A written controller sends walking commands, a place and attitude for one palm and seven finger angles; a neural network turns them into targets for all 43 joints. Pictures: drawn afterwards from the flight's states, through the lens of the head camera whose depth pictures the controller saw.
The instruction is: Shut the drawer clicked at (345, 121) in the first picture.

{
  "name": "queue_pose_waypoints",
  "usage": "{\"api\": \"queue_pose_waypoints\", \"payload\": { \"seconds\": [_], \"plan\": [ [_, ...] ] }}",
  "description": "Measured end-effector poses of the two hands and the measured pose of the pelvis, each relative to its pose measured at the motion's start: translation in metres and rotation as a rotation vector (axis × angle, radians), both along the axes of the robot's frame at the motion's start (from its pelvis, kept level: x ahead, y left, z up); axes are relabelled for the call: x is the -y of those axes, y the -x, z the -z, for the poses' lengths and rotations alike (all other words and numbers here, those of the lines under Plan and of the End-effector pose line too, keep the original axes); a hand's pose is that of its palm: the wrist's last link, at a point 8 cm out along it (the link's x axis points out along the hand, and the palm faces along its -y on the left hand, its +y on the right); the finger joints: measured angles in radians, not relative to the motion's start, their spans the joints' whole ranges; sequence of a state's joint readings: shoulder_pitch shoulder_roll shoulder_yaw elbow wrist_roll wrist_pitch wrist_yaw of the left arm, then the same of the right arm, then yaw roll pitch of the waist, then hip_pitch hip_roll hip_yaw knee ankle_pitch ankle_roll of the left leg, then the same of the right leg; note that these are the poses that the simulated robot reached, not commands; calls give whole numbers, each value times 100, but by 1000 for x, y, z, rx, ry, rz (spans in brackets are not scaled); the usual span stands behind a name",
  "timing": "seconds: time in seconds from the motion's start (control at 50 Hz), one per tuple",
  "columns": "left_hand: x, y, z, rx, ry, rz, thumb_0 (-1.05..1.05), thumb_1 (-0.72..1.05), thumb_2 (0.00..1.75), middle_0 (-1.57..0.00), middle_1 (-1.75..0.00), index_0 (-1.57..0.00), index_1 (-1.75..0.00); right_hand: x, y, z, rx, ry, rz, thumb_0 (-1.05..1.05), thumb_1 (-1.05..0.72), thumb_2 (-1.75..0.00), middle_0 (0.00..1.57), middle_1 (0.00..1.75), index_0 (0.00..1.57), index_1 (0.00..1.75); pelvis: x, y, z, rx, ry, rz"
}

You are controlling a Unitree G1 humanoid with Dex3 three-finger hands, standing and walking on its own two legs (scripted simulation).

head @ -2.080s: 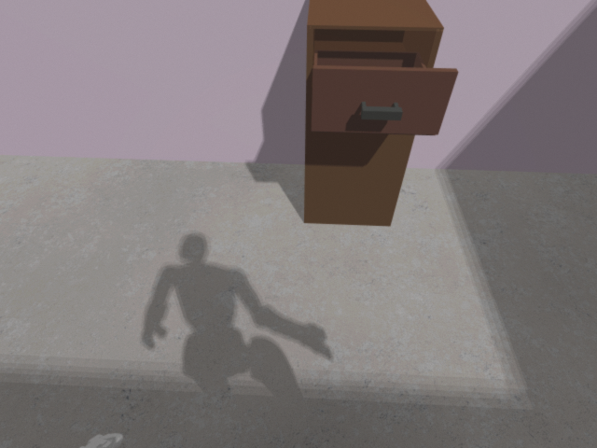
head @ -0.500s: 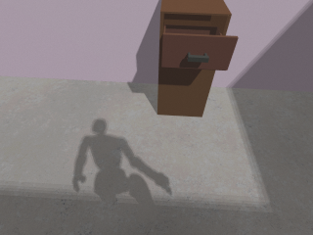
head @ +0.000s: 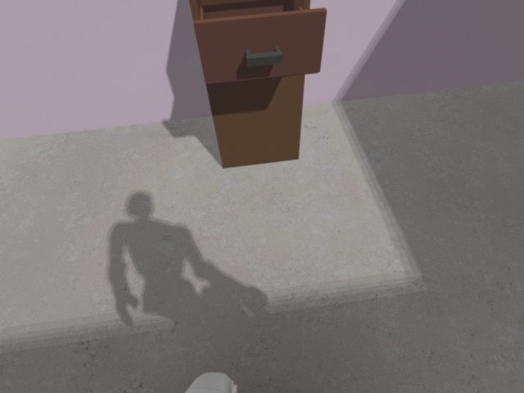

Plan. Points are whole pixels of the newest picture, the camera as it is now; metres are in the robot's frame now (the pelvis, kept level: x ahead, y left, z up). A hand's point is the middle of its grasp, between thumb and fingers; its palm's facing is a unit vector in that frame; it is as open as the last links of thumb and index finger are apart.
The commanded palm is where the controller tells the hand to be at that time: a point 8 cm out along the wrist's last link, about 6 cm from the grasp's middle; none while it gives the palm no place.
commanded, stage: walk to a spot facing it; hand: left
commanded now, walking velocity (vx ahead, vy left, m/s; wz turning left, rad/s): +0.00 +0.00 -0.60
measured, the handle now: (263, 55) +0.95 +0.09 +0.01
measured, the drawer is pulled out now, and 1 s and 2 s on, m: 0.28 0.28 0.28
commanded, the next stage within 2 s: none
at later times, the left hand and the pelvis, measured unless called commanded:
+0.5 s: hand out of the picture +0.10 +0.27 -0.17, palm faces -0.17 -0.97 -0.19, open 7.4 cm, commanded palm none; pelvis +0.05 +0.07 +0.01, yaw -17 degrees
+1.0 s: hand (237, 268) +0.38 +0.10 -0.18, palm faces -0.61 -0.79 -0.06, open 7.4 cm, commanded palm none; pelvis +0.20 +0.04 -0.01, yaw -35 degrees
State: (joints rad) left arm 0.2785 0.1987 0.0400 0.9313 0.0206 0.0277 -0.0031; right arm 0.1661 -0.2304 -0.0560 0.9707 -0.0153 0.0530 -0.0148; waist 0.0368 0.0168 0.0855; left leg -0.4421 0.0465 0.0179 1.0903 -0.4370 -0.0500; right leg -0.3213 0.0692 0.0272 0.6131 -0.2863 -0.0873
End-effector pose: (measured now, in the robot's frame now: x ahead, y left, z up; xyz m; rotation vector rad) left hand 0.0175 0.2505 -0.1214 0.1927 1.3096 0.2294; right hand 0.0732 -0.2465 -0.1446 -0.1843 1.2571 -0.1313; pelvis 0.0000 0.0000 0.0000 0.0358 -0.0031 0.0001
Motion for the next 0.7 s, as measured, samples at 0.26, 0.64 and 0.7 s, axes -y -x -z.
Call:
{"api": "queue_pose_waypoints", "payload": {
  "seconds": [0.26, 0.64, 0.7],
  "plan": [
    [-9, -19, -9, 0, 34, 97, 0, 91, 90, -20, -30, -20, -30, 5, -11, -33, 123, 49, 91, 1, -91, -90, 20, 30, 20, 30, -16, -10, -14, -47, 22, 139],
    [-78, -191, 14, 57, 111, 366, 1, 91, 90, -19, -30, -20, -30, -95, 35, -62, 90, 132, 380, 0, -91, -90, 20, 30, 21, 30, -85, -91, -19, -9, 101, 382],
    [-66, -228, 16, 65, 120, 418, 0, 91, 90, -19, -30, -20, -30, -118, 65, -55, -15, 114, 469, 0, -91, -90, 20, 30, 21, 30, -87, -109, -18, -8, 104, 425]
  ]
}}
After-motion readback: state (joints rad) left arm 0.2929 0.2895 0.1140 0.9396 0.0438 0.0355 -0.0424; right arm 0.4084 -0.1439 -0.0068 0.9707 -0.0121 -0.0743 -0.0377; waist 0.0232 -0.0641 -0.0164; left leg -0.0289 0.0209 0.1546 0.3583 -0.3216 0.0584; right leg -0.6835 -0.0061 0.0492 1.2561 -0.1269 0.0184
